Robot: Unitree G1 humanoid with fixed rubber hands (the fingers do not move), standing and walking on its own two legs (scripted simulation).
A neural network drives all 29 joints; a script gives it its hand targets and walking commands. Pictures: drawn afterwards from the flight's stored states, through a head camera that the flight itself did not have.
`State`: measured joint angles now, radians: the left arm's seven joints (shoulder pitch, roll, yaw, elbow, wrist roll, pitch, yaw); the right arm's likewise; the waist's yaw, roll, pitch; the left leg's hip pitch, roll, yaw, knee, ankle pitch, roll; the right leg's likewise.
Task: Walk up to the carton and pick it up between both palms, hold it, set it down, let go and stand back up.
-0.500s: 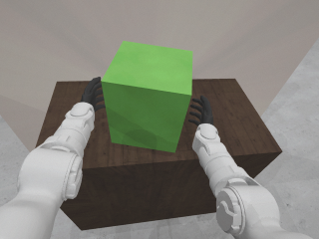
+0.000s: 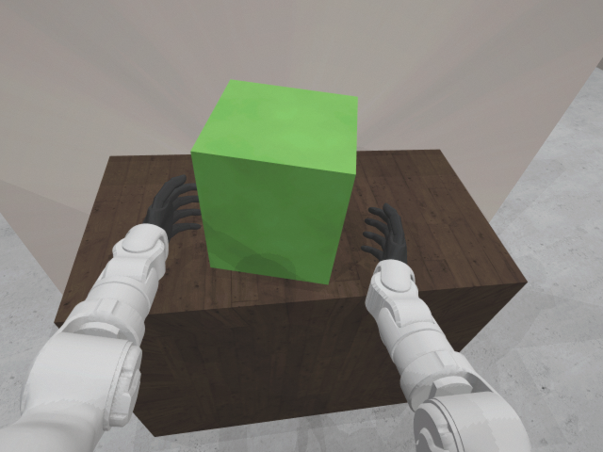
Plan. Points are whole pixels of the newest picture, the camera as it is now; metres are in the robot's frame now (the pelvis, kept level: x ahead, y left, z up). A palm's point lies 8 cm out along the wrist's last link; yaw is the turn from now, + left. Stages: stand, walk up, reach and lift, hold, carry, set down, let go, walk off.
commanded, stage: set down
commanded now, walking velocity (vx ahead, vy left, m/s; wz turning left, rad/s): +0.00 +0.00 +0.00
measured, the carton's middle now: (281, 185) +0.54 -0.01 +0.06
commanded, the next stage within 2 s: none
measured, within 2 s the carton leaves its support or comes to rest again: neither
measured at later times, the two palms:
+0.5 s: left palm (147, 245) +0.40 +0.18 +0.07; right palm (403, 296) +0.32 -0.16 +0.06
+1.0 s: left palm (78, 322) +0.30 +0.24 +0.07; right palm (416, 349) +0.24 -0.15 +0.06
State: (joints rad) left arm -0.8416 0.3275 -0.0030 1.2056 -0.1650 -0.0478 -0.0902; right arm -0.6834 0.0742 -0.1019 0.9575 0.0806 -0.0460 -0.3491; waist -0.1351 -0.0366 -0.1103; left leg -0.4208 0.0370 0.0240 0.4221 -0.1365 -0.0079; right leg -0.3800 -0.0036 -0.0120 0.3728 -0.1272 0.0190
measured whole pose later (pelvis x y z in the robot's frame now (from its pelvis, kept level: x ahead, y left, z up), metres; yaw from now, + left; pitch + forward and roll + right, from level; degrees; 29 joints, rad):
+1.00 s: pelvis +0.00 +0.00 +0.00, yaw +0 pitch -3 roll -1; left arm -0.11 0.42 0.06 0.13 -0.21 0.32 -0.17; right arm 0.08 0.07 0.04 -0.02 0.13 0.24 -0.38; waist -0.03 -0.04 0.05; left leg -0.21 0.04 0.02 0.42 -0.16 -0.01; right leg -0.15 0.00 -0.01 0.34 -0.14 0.02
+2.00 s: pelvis +0.04 +0.00 +0.00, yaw +0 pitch -1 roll -1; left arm 0.36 0.45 0.06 -0.05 -0.20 0.19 -0.18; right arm 0.50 0.02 0.06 -0.26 0.13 0.20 -0.26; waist -0.02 0.02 0.06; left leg -0.18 0.04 0.03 0.42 -0.22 -0.01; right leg -0.12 0.00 -0.01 0.33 -0.19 0.02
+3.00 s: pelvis +0.04 +0.00 +0.00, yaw +0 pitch -1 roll -1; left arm 0.36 0.33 0.04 0.24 -0.14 0.13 -0.07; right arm 0.37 -0.05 0.00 0.31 0.13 -0.09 -0.07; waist -0.02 0.03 0.06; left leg -0.18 0.04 0.03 0.42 -0.23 -0.01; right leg -0.11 0.00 -0.01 0.33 -0.19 0.02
